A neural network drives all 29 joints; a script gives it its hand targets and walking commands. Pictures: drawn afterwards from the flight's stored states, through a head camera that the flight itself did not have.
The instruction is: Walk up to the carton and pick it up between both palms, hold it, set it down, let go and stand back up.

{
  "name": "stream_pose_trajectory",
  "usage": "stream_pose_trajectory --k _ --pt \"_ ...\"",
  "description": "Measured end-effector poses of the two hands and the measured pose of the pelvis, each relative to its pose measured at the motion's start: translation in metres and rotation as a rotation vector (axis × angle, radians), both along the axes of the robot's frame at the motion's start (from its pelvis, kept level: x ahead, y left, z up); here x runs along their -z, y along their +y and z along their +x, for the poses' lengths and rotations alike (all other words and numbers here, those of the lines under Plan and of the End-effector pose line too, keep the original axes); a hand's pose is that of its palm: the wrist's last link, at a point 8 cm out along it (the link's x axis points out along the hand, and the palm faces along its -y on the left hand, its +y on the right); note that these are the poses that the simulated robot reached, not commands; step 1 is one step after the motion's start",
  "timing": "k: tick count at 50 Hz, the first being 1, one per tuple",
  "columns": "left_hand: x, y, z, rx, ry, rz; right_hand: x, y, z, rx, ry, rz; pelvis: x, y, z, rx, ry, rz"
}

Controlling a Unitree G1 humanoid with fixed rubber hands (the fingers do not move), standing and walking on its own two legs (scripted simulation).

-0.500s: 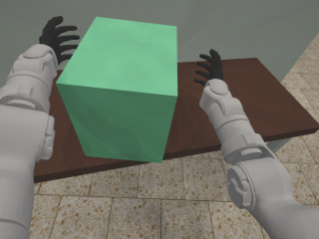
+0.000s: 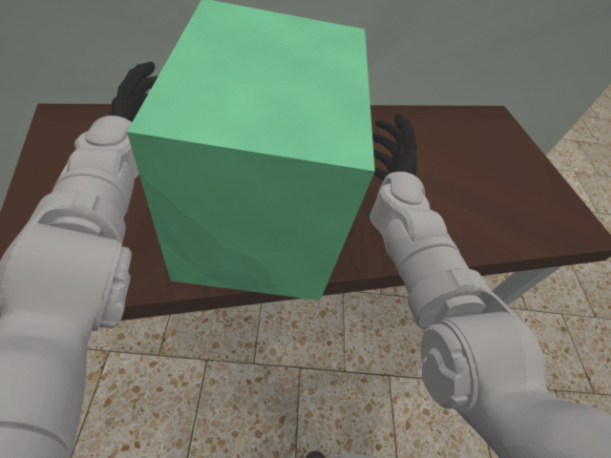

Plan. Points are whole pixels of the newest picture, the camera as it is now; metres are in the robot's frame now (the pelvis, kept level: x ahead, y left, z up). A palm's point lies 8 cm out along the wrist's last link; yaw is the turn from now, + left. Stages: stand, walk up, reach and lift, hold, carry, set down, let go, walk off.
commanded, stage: reach and lift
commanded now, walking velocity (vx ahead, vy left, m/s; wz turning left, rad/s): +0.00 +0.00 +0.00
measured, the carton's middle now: (264, 158) +0.50 +0.00 +0.09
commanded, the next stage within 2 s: none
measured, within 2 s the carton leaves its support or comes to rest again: leaves its support in 1.98 s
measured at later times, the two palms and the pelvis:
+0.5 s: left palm (136, 114) +0.52 +0.16 +0.15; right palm (394, 167) +0.42 -0.16 +0.14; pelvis +0.01 +0.01 +0.00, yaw -1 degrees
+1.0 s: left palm (137, 114) +0.52 +0.16 +0.15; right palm (389, 164) +0.42 -0.15 +0.15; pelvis +0.02 +0.01 +0.01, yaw -1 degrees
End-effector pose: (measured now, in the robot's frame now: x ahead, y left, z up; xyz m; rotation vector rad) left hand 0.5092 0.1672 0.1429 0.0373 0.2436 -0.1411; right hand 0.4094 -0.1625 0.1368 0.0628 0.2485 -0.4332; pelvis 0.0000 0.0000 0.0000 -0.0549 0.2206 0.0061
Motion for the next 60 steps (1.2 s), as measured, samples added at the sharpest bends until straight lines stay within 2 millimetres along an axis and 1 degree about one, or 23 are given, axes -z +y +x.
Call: stream_pose_trajectory --k 6,12,26,40,47,50,55,60 --pt "-0.003 -0.004 0.006 0.012 -0.005 0.002 -0.006 0.001 0.005 0.011 -0.009 -0.007 0.0 0.002 0.002 0.007 0.009 -0.005" --pt "-0.006 -0.007 0.007 0.026 0.0 0.015 -0.01 0.007 0.008 0.009 -0.014 0.0 0.0 0.005 0.007 0.012 -0.003 -0.007" --pt "-0.008 -0.01 0.008 0.043 -0.004 0.029 -0.008 0.005 0.01 0.029 -0.02 0.016 -0.002 0.011 0.014 0.022 -0.029 -0.01" --pt "-0.009 -0.01 0.009 0.048 -0.008 0.034 -0.008 0.005 0.012 0.027 -0.045 0.017 -0.004 0.009 0.014 0.025 -0.038 -0.006" --pt "-0.009 -0.009 0.008 0.054 -0.007 0.031 -0.009 0.008 0.012 -0.005 -0.075 0.019 -0.008 0.008 0.014 0.024 -0.054 0.001" --pt "-0.009 -0.01 0.007 0.066 -0.009 0.023 -0.011 0.012 0.011 -0.029 -0.098 0.013 -0.011 0.007 0.017 0.022 -0.072 0.005" --pt "-0.011 -0.01 0.004 0.066 -0.021 0.005 -0.012 0.012 0.007 -0.023 -0.124 0.001 -0.016 0.007 0.025 0.018 -0.132 0.011" --pt "-0.012 -0.008 0.001 0.069 -0.02 0.014 -0.012 0.012 0.006 -0.025 -0.139 -0.002 -0.018 0.01 0.033 0.016 -0.193 0.013"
